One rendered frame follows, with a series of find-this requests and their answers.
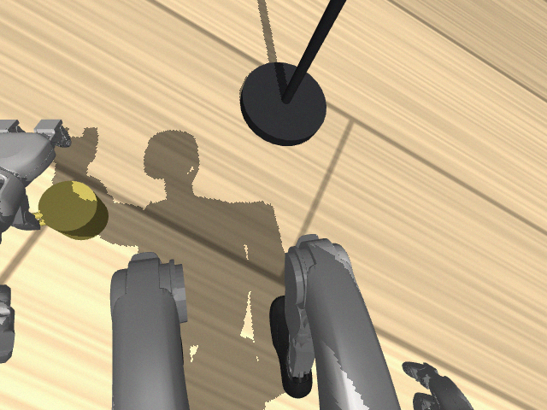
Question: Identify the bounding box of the right robot hand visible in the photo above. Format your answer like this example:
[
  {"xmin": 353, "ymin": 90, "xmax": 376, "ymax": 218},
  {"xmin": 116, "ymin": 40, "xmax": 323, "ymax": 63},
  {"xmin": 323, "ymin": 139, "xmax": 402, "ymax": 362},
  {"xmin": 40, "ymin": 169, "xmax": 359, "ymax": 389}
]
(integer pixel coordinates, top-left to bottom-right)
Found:
[{"xmin": 402, "ymin": 362, "xmax": 473, "ymax": 410}]

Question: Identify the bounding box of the left robot hand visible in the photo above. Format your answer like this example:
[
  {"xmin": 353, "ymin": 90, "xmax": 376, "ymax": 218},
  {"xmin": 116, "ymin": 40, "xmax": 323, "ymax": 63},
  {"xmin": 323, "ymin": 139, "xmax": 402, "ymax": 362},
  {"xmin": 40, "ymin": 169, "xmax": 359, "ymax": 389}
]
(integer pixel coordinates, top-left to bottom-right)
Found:
[{"xmin": 0, "ymin": 120, "xmax": 71, "ymax": 231}]

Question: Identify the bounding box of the right robot foot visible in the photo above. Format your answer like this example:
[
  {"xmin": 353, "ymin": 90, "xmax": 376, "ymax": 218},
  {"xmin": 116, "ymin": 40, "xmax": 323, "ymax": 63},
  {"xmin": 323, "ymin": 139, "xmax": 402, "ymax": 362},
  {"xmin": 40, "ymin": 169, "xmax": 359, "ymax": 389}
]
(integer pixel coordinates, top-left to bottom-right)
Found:
[{"xmin": 269, "ymin": 296, "xmax": 313, "ymax": 398}]

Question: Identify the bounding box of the mug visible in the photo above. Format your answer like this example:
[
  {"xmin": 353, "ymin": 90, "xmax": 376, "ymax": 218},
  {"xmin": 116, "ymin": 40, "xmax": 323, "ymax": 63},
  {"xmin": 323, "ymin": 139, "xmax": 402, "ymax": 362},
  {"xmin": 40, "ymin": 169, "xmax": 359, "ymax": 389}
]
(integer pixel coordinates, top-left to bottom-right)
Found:
[{"xmin": 32, "ymin": 181, "xmax": 109, "ymax": 240}]

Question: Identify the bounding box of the floor lamp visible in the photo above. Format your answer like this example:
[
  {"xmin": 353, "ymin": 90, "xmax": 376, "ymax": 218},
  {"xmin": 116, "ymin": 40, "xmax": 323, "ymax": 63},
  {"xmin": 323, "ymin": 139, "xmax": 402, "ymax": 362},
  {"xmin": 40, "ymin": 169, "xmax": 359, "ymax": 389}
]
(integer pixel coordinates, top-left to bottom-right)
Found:
[{"xmin": 240, "ymin": 0, "xmax": 346, "ymax": 146}]

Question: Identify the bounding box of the left robot arm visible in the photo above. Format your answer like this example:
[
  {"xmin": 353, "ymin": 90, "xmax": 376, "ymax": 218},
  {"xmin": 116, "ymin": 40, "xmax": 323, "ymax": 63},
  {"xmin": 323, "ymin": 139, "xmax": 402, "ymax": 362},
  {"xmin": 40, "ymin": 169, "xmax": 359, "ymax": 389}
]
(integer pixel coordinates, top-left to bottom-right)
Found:
[{"xmin": 0, "ymin": 169, "xmax": 26, "ymax": 364}]

